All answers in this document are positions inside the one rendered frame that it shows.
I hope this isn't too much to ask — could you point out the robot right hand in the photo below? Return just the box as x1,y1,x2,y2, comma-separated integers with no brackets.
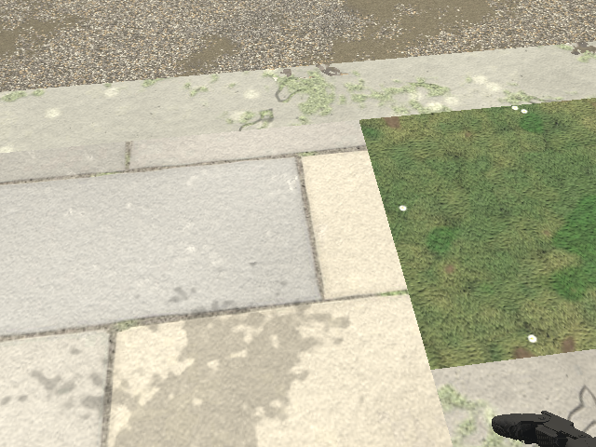
492,411,596,447

